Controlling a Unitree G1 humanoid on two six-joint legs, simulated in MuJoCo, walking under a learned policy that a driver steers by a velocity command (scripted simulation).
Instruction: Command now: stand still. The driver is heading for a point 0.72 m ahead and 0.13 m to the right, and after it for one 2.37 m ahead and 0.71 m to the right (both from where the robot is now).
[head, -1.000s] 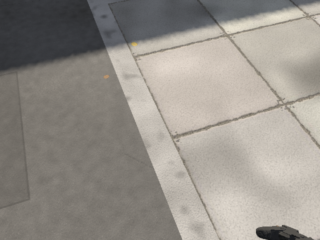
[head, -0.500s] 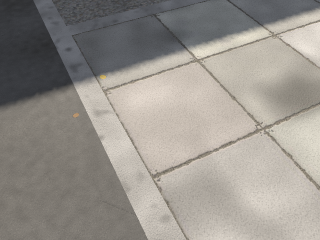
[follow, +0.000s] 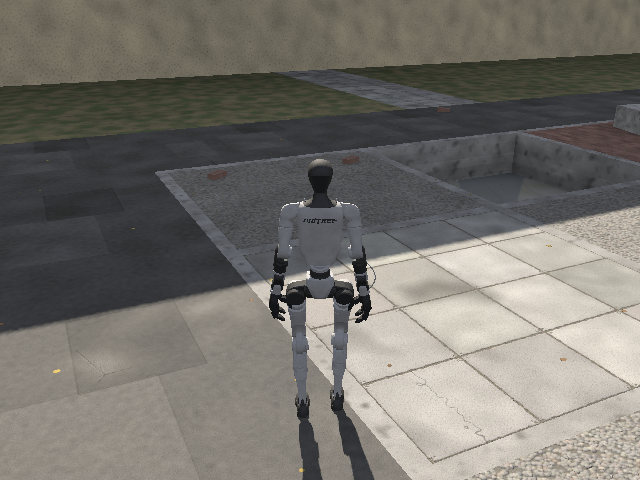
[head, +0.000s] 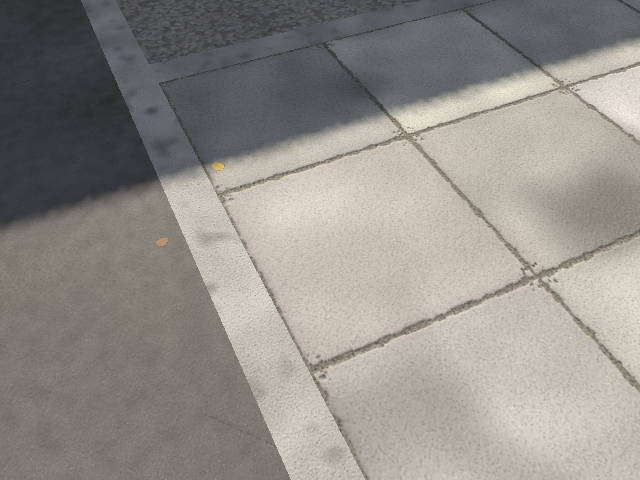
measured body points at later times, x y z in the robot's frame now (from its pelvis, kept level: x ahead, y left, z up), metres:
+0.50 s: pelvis +0.00 +0.00 +0.00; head +0.00 +0.00 +0.45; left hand -0.03 +0.21 -0.16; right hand -0.05 -0.20 -0.16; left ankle -0.03 +0.09 -0.74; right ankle +0.02 -0.09 -0.74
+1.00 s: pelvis +0.14 -0.06 +0.00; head +0.15 -0.08 +0.45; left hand +0.10 +0.17 -0.14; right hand +0.16 -0.30 -0.16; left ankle +0.12 +0.07 -0.66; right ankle +0.10 -0.13 -0.74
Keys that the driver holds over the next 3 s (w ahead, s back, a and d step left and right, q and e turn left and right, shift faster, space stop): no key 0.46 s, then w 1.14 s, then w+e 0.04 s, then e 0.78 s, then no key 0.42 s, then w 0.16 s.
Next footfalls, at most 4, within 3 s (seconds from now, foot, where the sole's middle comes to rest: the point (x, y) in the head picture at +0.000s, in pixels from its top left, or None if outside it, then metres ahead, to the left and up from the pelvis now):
0.82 right None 0.14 -0.13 -0.78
1.30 left None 0.49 0.02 -0.78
1.84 right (392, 375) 0.77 -0.13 -0.78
2.48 left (316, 370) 0.79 0.05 -0.78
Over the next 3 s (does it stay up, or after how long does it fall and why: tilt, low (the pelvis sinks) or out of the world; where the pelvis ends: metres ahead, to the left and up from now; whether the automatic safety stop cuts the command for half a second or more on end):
stays up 0.72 -0.02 0.00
